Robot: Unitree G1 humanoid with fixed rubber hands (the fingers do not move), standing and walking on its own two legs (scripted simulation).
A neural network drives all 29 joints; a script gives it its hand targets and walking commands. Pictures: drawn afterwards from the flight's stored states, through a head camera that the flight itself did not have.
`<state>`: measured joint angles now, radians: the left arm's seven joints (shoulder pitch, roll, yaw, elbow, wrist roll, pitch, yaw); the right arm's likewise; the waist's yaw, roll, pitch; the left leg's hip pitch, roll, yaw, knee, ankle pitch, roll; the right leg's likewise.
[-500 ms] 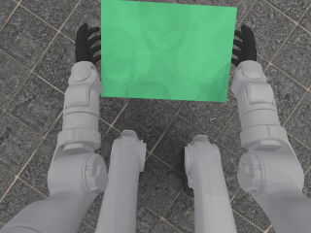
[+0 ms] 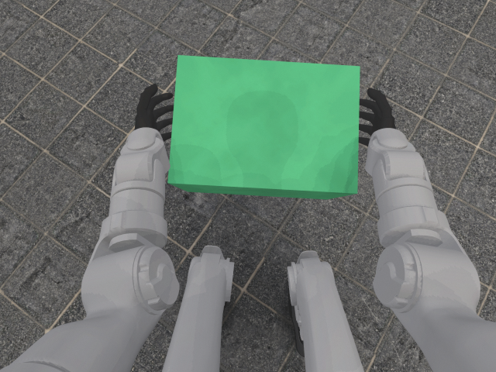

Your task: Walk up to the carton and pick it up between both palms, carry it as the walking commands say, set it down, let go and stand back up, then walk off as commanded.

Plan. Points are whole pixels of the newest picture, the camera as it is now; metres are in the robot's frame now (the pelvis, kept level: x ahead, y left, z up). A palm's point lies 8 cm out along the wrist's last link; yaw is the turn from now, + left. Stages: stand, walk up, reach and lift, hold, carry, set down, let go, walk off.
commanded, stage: reach and lift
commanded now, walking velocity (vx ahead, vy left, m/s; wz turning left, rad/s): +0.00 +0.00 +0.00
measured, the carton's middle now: (262, 137) +0.50 +0.01 -0.10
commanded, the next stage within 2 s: none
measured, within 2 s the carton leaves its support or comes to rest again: neither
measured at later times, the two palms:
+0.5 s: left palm (140, 138) +0.44 +0.19 +0.00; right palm (390, 130) +0.46 -0.17 +0.00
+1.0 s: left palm (105, 115) +0.43 +0.19 +0.09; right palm (423, 113) +0.44 -0.17 +0.09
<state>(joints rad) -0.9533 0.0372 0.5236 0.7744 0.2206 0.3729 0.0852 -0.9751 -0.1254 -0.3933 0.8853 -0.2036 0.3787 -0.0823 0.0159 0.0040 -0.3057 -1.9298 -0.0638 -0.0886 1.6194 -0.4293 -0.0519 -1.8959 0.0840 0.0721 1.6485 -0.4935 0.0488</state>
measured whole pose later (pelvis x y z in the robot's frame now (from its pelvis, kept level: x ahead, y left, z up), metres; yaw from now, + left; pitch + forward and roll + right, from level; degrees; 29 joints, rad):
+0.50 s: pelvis +0.06 +0.01 +0.08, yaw +0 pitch +45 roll -2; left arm -0.61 -0.07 0.43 0.56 0.16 0.34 0.11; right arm -0.67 -0.05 -0.36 0.70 -0.17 0.33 -0.07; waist 0.01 -0.01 -0.38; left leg -1.70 -0.05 -0.10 1.37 -0.45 -0.04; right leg -1.66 0.07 0.07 1.38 -0.50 0.04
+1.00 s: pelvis +0.04 -0.01 +0.13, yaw +1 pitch +34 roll -1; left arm -0.64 -0.04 0.46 0.55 0.20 0.40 0.07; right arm -0.66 0.02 -0.43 0.67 -0.26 0.36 -0.05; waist 0.00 -0.02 -0.28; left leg -1.38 -0.05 -0.12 1.12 -0.33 -0.05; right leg -1.35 0.06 0.06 1.15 -0.39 0.02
